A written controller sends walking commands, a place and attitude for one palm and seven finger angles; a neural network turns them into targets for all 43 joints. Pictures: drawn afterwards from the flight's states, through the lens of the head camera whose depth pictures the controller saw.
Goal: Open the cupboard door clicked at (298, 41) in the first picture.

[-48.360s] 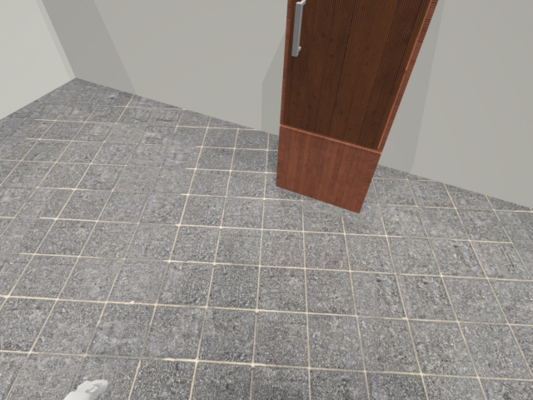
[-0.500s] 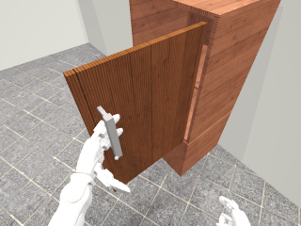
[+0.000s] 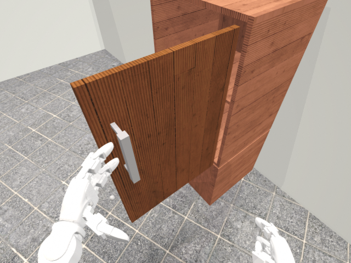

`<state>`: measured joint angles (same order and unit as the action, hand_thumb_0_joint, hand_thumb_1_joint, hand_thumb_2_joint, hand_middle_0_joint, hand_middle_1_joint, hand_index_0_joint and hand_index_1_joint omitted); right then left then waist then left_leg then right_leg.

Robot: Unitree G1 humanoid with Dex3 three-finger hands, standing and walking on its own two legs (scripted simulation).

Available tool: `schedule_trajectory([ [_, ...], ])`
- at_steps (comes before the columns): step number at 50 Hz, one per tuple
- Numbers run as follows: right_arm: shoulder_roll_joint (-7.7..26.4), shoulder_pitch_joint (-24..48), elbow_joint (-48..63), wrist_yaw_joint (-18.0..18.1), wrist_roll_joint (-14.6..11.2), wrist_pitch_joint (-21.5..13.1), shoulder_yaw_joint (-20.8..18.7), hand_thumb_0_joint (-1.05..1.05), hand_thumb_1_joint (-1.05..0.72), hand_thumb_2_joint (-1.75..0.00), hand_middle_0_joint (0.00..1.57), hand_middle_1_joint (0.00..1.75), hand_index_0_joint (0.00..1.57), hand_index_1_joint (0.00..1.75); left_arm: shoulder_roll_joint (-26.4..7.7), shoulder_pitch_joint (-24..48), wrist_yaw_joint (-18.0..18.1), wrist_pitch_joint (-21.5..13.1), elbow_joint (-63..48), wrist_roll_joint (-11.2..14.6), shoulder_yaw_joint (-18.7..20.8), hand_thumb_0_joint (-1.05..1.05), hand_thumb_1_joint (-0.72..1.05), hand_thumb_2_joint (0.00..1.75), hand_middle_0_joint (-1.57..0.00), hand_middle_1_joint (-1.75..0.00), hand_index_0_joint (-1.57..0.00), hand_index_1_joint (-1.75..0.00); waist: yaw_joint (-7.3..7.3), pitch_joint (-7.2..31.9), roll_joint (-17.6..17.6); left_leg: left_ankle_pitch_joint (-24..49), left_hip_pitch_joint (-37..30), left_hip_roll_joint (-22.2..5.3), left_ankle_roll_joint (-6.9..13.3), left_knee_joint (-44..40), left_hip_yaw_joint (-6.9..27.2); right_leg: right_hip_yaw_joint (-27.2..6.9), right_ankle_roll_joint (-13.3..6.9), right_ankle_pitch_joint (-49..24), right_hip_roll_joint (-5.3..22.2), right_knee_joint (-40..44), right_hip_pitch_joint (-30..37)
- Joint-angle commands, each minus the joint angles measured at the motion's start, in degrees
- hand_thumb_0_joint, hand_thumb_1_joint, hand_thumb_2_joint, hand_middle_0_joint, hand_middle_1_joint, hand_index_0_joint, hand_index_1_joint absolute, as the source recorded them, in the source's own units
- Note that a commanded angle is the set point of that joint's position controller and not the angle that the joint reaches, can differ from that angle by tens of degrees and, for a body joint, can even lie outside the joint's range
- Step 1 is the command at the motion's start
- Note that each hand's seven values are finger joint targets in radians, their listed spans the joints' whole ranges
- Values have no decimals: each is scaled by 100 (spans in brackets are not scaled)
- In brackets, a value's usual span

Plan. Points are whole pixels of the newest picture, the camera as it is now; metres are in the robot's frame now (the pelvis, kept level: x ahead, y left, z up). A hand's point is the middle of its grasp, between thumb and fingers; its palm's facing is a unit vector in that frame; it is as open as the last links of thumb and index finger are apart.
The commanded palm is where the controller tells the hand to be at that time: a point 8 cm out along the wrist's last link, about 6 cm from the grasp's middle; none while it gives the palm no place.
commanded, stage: slide the hand sideways off the handle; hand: left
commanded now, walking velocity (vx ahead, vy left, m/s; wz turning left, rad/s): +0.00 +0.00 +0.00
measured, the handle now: (125, 154) +0.33 +0.14 +0.09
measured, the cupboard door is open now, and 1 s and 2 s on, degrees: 89 89 89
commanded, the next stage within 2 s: draw the hand back to the body in 0.50 s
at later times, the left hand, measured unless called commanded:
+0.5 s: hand (82, 208) +0.21 +0.20 +0.08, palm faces -0.03 -1.00 -0.06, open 16.3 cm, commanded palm +0.18 +0.25 +0.09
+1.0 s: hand (58, 208) +0.19 +0.23 +0.11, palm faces -0.01 -1.00 -0.07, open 16.3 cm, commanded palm +0.17 +0.28 +0.13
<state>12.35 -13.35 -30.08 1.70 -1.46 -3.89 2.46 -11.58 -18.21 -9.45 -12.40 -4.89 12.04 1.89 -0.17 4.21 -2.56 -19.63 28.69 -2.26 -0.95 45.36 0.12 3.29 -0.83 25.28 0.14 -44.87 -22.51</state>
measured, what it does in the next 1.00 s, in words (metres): stands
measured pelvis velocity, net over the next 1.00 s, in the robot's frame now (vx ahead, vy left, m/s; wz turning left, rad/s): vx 0.00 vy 0.02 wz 0.02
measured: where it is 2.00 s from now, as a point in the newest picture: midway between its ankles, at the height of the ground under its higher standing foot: outside the picture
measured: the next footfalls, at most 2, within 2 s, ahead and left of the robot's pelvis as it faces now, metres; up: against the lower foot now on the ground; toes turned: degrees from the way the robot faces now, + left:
none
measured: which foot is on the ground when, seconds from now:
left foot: down 0.00-1.00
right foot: down 0.00-1.00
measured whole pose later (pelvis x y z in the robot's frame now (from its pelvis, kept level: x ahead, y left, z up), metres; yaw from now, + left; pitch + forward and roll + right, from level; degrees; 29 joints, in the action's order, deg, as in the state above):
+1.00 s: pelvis +0.00 +0.02 +0.00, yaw +1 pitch +2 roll -2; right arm 13.2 -13.9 -31.0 4.5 -3.0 -11.2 3.4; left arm -17.4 -24.3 -19.4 -5.6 -12.4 19.5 14.1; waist -1.7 4.6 -3.2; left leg -19.9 27.9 -1.5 0.3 45.6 1.3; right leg 4.4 0.5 24.2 0.5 -41.9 -19.7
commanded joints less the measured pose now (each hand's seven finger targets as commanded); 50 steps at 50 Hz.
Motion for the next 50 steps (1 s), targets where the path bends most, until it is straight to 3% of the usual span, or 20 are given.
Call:
schedule_trajectory([
  [1, 693, 582, 967, 112, 3, -431, -300, 0, -90, -90, 20, 30, 20, 30, -692, 580, -177, -482, -1305, 253, 741, 0, -50, 30, -15, -30, -15, -30, -25, 633, 255, 607, -657, 288, 203, -532, 35, -141, 42, -1450, -134, 822, -240],
  [8, 741, 521, 958, 188, -31, -572, -314, 0, -90, -90, 20, 30, 20, 30, -868, 445, -558, -568, -1397, 466, 912, 0, -50, 30, -15, -30, -15, -30, 46, 581, 144, 593, -528, 320, 211, -355, 52, -279, 75, -1399, -80, 849, -317],
  [9, 761, 504, 940, 211, -31, -589, -320, 0, -90, -90, 20, 30, 20, 30, -1020, 478, -587, -570, -1321, 515, 1088, 0, -50, 30, -15, -30, -15, -30, 44, 516, 266, 555, -442, 316, 206, -322, 76, -325, 89, -1355, -68, 875, -335],
  [13, 783, 487, 925, 256, -50, -684, -342, 0, -90, -90, 20, 30, 20, 30, -1061, 171, -806, -586, -1201, 654, 1249, 0, -50, 30, -15, -30, -15, -30, -16, 682, 300, 680, -399, 321, 204, -240, 75, -445, 126, -1567, -9, 876, -191],
  [15, 805, 481, 911, 278, -59, -725, -341, 0, -90, -90, 20, 30, 20, 30, -1091, 375, -906, -580, -1191, 705, 1243, 0, -50, 30, -15, -30, -15, -30, 23, 641, 296, 680, -403, 326, 206, -238, 96, -429, 138, -1583, -9, 864, -253],
  [18, 799, 481, 884, 291, -75, -770, -372, 0, -90, -90, 20, 30, 20, 30, -1295, -23, -1018, -508, -1006, 797, 1611, 0, -50, 30, -15, -30, -15, -30, -83, 728, 282, 796, -330, 321, 195, -207, 87, -482, 166, -1817, 26, 845, -115],
  [19, 817, 488, 879, 300, -79, -771, -359, 0, -90, -90, 20, 30, 20, 30, -1320, 110, -1054, -500, -1005, 818, 1609, 0, -50, 30, -15, -30, -15, -30, -33, 642, 304, 749, -309, 322, 197, -216, 94, -484, 176, -1758, 23, 867, -176],
  [23, 776, 506, 900, 291, -102, -860, -378, 0, -90, -90, 20, 30, 20, 30, -1262, -220, -1165, -509, -1113, 908, 1666, 0, -50, 30, -15, -30, -15, -30, -101, 702, 62, 929, -420, 321, 203, -251, 94, -385, 143, -1942, -24, 796, -142],
  [24, 806, 473, 894, 291, -101, -886, -366, 0, -90, -90, 20, 30, 20, 30, -1245, 0, -1184, -533, -1249, 911, 1574, 0, -50, 30, -15, -30, -15, -30, -42, 717, 20, 956, -497, 316, 214, -269, 99, -315, 130, -1924, -55, 774, -216],
  [26, 814, 446, 920, 291, -104, -959, -364, 0, -90, -90, 20, 30, 20, 30, -1073, 67, -1188, -533, -1350, 920, 1342, 0, -50, 30, -15, -30, -15, -30, 12, 664, -2, 893, -568, 308, 228, -287, 133, -218, 108, -1738, -114, 747, -401],
  [27, 832, 438, 888, 294, -95, -992, -367, 0, -90, -90, 20, 30, 20, 30, -1079, 175, -1174, -540, -1346, 908, 1301, 0, -50, 30, -15, -30, -15, -30, 75, 622, 154, 857, -545, 294, 238, -257, 157, -221, 117, -1670, -133, 754, -438],
  [30, 851, 415, 865, 288, -91, -1050, -376, 0, -90, -90, 20, 30, 20, 30, -1109, 56, -1135, -529, -1265, 859, 1338, 0, -50, 30, -15, -30, -15, -30, 25, 583, 151, 735, -511, 295, 225, -321, 199, -141, 81, -1431, -144, 717, -530],
  [31, 843, 433, 901, 279, -95, -1076, -388, 0, -90, -90, 20, 30, 20, 30, -1214, 43, -1111, -537, -1492, 834, 1427, 0, -50, 30, -15, -30, -15, -30, -41, 772, -34, 810, -607, 291, 227, -341, 195, -135, 64, -1475, -142, 679, -470],
  [32, 829, 448, 883, 272, -86, -1082, -395, 0, -90, -90, 20, 30, 20, 30, -1337, -125, -1045, -507, -1548, 794, 1555, 0, -50, 30, -15, -30, -15, -30, -90, 850, 24, 911, -636, 286, 235, -348, 184, -117, 48, -1553, -159, 660, -348],
  [35, 751, 484, 968, 238, -103, -1085, -352, 0, -90, -90, 20, 30, 20, 30, -1259, -270, -911, -426, -2063, 747, 1496, 0, -50, 30, -15, -30, -15, -30, -149, 990, -336, 1018, -851, 283, 217, -476, 184, 7, 14, -1622, -166, 605, -277],
  [39, 751, 536, 940, 265, -119, -1025, -321, 0, -90, -90, 20, 30, 20, 30, -1317, -305, -790, -187, -1994, 757, 1644, 0, -50, 30, -15, -30, -15, -30, -113, 647, -170, 718, -744, 247, 197, -624, 220, 77, 24, -1296, -206, 737, -321],
  [42, 784, 601, 915, 299, -136, -1000, -292, 0, -90, -90, 20, 30, 20, 30, -1274, -323, -872, 49, -1768, 824, 1665, 0, -50, 30, -15, -30, -15, -30, -94, 383, 26, 548, -704, 238, 209, -693, 229, 63, 40, -1129, -225, 914, -316],
  [43, 793, 601, 920, 315, -145, -1002, -276, 0, -90, -90, 20, 30, 20, 30, -1240, -276, -925, 134, -1771, 850, 1626, 0, -50, 30, -15, -30, -15, -30, -91, 348, -50, 515, -714, 235, 200, -741, 230, 78, 44, -1102, -208, 938, -294],
  [46, 842, 590, 934, 370, -162, -1072, -239, 0, -90, -90, 20, 30, 20, 30, -1348, 121, -1042, 281, -1978, 880, 1599, 0, -50, 30, -15, -30, -15, -30, -46, 394, -169, 395, -895, 230, 202, -855, 291, 82, 47, -928, -217, 1041, -305],
  [50, 831, 600, 920, 376, -154, -1219, -206, 0, -90, -90, 20, 30, 20, 30, -1431, 84, -1073, 319, -2373, 886, 1670, 0, -50, 30, -15, -30, -15, -30, -109, 601, -296, 620, -1137, 234, 204, -941, 321, 119, 20, -1124, -227, 1078, -101],
])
